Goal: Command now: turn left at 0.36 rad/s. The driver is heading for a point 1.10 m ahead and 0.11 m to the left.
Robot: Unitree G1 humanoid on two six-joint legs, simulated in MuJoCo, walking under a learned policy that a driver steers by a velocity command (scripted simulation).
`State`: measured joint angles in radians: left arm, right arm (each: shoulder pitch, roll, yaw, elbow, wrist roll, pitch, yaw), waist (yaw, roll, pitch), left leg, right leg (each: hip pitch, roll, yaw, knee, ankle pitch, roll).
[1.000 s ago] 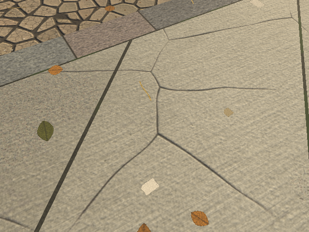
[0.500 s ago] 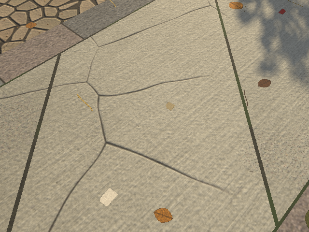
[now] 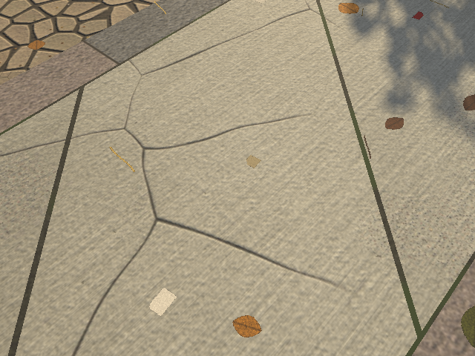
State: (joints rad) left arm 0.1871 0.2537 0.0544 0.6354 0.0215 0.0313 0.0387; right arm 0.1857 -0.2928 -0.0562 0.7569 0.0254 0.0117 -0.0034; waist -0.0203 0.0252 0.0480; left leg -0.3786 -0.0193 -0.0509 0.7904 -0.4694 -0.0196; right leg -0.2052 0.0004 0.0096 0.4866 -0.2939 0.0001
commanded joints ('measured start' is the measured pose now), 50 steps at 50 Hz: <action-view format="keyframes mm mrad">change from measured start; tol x32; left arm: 1 -25 160 47 -66 -9 -33 9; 31 -300 85 -5 -87 -52 -142 -116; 38 228 303 72 18 -46 -123 -92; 50 66 207 48 4 -42 -108 -36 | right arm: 1 -30 -103 -44 -81 3 16 -5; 38 360 -37 28 -64 -55 -75 -13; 50 -61 -60 36 -182 -51 -116 2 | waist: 1 21 -167 -61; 10 -17 -147 -50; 13 -89 312 -80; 31 -89 48 95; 38 59 -301 -447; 50 41 -70 -10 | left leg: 1 -196 43 -14 268 -114 -32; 11 329 -25 176 -272 141 81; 14 494 420 -755 -644 -280 413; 31 431 245 -39 -650 532 202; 36 457 204 85 -116 1327 121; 37 195 169 94 195 992 91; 38 -220 -56 16 555 -23 15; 50 -125 80 7 -40 435 -64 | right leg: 1 128 -333 224 -129 580 -236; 10 -68 -254 43 -166 -176 -154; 14 -732 -13 67 714 -325 9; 24 -501 -55 -18 249 343 51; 33 -402 11 -72 21 304 -76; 36 16 92 -107 13 275 -155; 38 685 -339 729 -35 14 -423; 50 -165 -59 221 -289 267 -257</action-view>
